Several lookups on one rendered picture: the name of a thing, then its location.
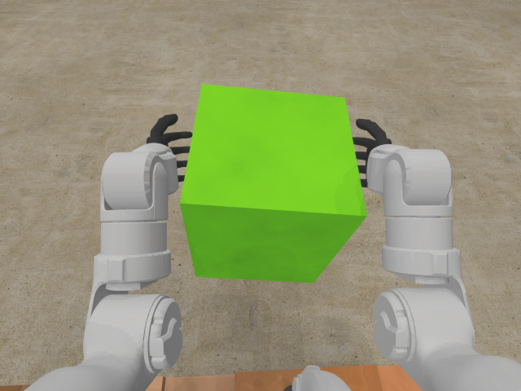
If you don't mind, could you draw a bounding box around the robot right upper arm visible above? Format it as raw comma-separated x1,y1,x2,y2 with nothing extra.
373,288,521,391

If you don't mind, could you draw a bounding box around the left robot hand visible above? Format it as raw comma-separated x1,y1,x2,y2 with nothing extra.
147,114,192,182

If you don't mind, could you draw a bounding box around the robot left upper arm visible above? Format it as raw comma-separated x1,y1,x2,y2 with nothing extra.
24,294,182,391

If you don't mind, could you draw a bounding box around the right robot hand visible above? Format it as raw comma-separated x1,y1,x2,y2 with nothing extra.
352,119,392,187

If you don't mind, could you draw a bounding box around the left robot forearm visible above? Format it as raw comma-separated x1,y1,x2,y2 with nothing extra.
83,143,179,357

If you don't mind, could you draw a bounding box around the robot right shin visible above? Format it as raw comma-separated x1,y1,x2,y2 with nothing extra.
301,366,320,374

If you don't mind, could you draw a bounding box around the robot right thigh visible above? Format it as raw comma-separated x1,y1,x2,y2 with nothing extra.
292,370,352,391

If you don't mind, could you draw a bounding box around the right robot forearm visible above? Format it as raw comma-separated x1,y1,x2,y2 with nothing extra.
366,144,475,346

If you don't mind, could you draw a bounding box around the carton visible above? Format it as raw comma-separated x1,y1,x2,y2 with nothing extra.
180,84,367,283

